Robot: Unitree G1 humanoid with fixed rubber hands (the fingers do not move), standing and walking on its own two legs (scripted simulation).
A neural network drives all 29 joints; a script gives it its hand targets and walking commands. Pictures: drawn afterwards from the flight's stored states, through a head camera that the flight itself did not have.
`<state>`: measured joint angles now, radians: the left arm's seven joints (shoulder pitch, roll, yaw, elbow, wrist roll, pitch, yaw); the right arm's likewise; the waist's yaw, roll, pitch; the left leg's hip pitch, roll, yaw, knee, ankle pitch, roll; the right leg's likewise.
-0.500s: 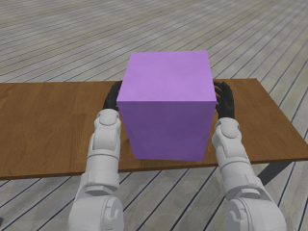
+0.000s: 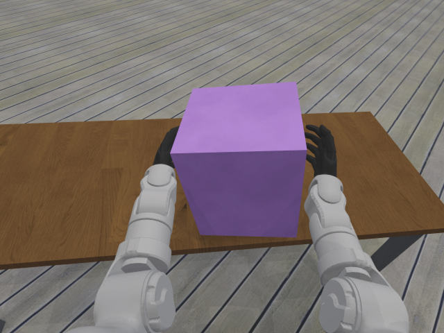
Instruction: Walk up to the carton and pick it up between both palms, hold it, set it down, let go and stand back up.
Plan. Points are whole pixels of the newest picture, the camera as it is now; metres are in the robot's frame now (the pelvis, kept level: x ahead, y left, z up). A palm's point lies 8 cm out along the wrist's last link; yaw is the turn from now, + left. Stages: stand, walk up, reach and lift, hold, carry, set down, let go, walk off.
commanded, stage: set down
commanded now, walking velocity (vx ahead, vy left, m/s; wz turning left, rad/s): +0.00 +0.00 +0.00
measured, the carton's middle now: (244, 163) +0.42 -0.06 +0.06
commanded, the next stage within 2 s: none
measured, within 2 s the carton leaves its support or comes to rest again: rests again in 1.60 s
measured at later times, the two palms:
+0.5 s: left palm (175, 164) +0.42 +0.09 +0.08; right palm (326, 173) +0.36 -0.21 +0.09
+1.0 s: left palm (174, 160) +0.44 +0.09 +0.06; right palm (319, 176) +0.37 -0.20 +0.07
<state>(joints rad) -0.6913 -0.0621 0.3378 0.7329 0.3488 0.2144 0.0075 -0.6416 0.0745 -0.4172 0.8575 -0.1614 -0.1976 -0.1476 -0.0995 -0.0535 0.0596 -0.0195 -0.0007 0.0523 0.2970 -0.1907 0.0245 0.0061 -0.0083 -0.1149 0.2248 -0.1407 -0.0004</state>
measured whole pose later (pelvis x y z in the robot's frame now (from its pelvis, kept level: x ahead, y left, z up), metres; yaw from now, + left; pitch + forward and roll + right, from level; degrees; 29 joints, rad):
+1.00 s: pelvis +0.02 +0.01 +0.00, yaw -1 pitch +4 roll -1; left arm -0.81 0.00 0.40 1.03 0.33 0.02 0.00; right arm -0.67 0.15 -0.61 0.87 -0.34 -0.19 -0.10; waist -0.13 -0.03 -0.03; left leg -0.19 0.00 0.07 0.31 -0.20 0.03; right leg -0.17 -0.01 -0.09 0.25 -0.15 0.00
